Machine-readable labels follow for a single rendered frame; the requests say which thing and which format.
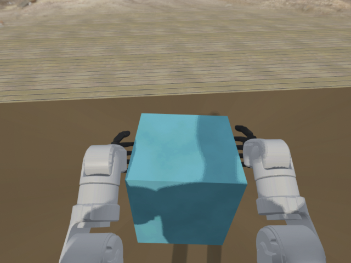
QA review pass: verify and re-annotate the robot right forearm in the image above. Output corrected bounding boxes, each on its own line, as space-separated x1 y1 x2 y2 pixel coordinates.
243 139 326 261

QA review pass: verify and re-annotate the left robot hand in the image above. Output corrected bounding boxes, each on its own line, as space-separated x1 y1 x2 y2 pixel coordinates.
111 131 134 173

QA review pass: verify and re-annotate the right robot upper arm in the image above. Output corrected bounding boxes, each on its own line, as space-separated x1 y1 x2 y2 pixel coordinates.
256 225 326 263

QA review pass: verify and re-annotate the left robot upper arm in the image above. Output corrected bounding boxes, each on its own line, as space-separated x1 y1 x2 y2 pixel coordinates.
60 233 123 263

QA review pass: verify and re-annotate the robot left forearm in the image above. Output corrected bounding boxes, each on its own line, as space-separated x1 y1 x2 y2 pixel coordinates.
59 144 127 263

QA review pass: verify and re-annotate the carton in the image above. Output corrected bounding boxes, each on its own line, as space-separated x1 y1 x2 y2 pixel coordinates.
125 113 247 245

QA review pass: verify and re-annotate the right robot hand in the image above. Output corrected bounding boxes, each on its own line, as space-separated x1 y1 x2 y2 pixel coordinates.
234 125 256 168

